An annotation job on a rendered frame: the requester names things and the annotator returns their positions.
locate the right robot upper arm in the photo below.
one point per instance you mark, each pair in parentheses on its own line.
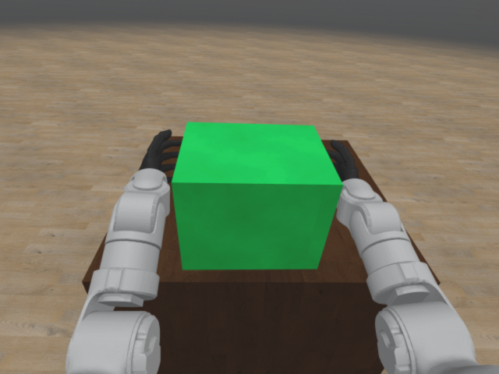
(425,338)

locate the left robot hand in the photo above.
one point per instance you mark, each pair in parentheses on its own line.
(154,156)

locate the right robot forearm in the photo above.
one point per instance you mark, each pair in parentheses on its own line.
(395,274)

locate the left robot upper arm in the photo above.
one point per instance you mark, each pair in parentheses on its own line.
(116,342)

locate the pedestal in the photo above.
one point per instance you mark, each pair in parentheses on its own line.
(315,321)

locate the right robot hand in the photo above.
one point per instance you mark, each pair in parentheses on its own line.
(345,165)

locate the left robot forearm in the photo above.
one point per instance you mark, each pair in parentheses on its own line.
(128,270)

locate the carton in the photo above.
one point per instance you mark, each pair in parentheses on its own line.
(253,196)

